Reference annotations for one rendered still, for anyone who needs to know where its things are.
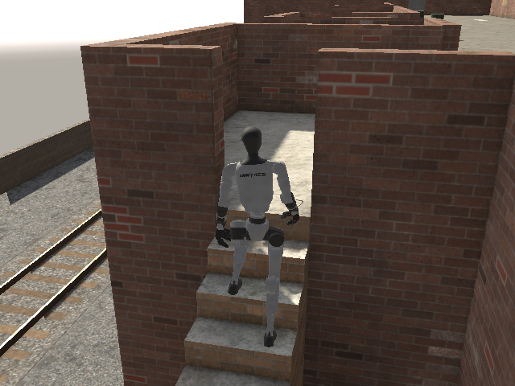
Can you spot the robot right shin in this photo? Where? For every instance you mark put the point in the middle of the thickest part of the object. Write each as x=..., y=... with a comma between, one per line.
x=271, y=307

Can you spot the right robot upper arm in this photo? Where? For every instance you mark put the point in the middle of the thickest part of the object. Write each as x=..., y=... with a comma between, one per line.
x=279, y=168

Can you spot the right robot forearm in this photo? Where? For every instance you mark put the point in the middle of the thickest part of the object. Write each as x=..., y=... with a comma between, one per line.
x=292, y=207

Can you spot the left robot upper arm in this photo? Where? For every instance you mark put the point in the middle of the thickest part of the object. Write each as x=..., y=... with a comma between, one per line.
x=226, y=183

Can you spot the robot head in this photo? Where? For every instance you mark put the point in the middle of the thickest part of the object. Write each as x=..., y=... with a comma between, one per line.
x=252, y=139

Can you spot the left robot forearm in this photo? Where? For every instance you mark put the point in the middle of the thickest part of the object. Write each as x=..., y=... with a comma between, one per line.
x=221, y=216

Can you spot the right robot hand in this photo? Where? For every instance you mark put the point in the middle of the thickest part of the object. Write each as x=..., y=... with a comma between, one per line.
x=293, y=221

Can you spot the left robot hand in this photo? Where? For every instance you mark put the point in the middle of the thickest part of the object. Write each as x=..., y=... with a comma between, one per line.
x=224, y=234

